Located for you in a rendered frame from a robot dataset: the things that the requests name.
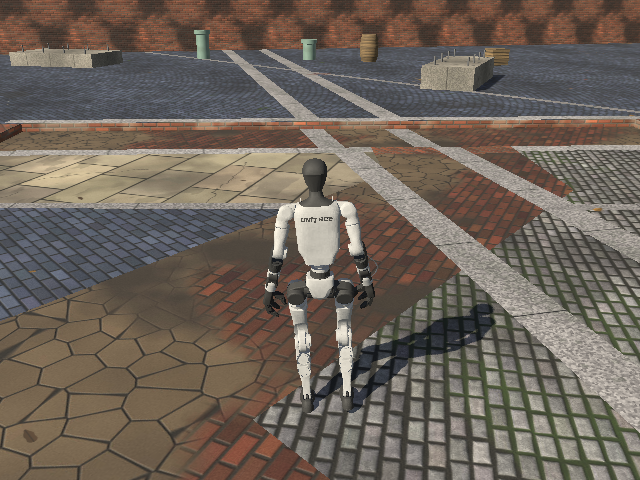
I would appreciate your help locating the left robot forearm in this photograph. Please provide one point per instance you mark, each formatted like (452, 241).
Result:
(273, 273)

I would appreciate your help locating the right robot upper arm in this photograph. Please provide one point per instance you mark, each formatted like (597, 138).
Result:
(349, 211)

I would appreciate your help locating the right robot forearm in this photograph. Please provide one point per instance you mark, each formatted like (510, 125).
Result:
(363, 268)

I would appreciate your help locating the humanoid robot head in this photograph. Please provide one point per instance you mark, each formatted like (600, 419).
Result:
(315, 172)

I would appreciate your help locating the right robot shin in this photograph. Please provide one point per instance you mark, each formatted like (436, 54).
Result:
(346, 363)

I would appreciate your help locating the left robot upper arm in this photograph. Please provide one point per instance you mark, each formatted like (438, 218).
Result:
(285, 213)

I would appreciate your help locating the right robot hand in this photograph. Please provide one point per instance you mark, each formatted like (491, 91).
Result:
(368, 292)

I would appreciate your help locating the left robot hand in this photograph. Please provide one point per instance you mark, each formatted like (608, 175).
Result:
(268, 301)

